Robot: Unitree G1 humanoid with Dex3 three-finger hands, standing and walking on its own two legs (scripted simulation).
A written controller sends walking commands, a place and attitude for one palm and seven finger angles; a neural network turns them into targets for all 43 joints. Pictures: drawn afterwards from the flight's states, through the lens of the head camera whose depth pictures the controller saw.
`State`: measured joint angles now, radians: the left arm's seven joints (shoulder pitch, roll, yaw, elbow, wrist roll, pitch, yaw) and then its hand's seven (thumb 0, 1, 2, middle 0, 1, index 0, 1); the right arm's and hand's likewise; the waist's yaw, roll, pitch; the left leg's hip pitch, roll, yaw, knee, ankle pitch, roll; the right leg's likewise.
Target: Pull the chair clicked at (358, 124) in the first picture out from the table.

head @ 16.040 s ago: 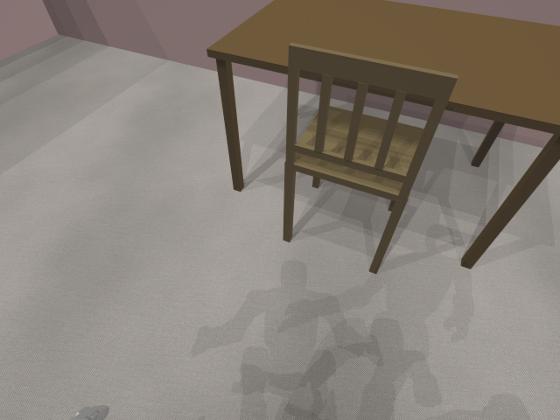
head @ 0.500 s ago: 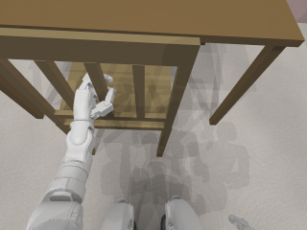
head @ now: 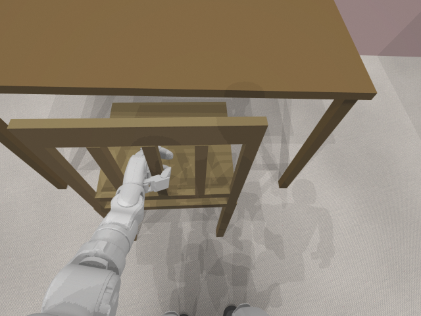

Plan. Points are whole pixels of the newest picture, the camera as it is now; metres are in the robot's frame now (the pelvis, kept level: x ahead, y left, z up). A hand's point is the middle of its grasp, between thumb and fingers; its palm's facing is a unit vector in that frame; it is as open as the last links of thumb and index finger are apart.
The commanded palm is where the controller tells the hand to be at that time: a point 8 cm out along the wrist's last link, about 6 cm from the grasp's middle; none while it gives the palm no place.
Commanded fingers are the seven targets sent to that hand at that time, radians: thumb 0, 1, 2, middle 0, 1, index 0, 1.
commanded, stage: step backward, pulling the chair out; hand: left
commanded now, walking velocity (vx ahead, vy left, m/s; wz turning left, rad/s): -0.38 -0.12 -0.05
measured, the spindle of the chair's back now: (157, 172) +0.42 +0.11 -0.08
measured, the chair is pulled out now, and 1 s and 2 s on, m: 0.06 0.20 0.34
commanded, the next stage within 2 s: none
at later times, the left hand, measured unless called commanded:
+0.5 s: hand (169, 202) +0.34 +0.07 -0.06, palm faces -0.06 -0.99 -0.13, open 5.6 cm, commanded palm +0.33 +0.13 -0.06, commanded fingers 0.00 0.90 0.90 -0.50 -1.45 -0.50 -1.45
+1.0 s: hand (168, 241) +0.26 +0.07 -0.05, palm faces -0.04 -0.99 -0.14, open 5.7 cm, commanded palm +0.26 +0.13 -0.06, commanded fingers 0.00 0.90 0.90 -0.50 -1.45 -0.50 -1.45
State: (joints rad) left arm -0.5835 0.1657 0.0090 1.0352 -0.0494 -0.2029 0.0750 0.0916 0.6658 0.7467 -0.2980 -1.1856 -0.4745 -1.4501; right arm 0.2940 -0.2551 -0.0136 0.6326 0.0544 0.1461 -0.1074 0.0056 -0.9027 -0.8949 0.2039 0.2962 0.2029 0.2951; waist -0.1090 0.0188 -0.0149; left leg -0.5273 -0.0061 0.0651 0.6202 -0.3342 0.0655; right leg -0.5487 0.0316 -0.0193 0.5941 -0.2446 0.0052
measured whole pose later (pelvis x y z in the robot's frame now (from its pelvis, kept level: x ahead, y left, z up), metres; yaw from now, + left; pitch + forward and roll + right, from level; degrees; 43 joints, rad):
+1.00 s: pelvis -0.11 -0.01 +0.00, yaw +1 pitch +5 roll +3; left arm -0.56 0.11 0.02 1.05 -0.06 -0.22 0.10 0.09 0.64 0.76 -0.30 -1.17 -0.50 -1.45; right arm 0.20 -0.27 -0.01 0.78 0.06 -0.04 -0.10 0.01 -0.90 -0.89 0.20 0.30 0.20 0.30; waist -0.07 -0.01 0.14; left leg -0.39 -0.02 -0.05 0.78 -0.52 -0.05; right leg -0.52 -0.06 -0.02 0.51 -0.08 -0.02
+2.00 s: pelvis -0.26 +0.01 +0.00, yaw -2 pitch +3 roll +1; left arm -0.57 0.14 0.05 1.07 -0.04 -0.24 0.09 0.08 0.62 0.78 -0.33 -1.21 -0.50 -1.45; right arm 0.19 -0.25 -0.04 0.77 0.04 -0.04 -0.11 0.01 -0.90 -0.89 0.20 0.30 0.20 0.29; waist -0.06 0.01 0.16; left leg -0.43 0.03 -0.02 0.77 -0.47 -0.05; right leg -0.50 -0.01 -0.02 0.56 -0.11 -0.02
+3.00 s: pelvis -0.46 +0.03 +0.00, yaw -5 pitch +3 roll -1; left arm -0.56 0.17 0.09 1.09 -0.04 -0.21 0.09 0.07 0.63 0.76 -0.30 -1.19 -0.50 -1.45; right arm 0.18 -0.24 -0.01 0.78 0.03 -0.02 -0.11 0.01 -0.90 -0.89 0.21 0.30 0.21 0.30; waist -0.08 0.04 0.14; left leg -0.40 0.03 -0.04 0.75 -0.45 -0.05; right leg -0.42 0.01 -0.01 0.53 -0.17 0.00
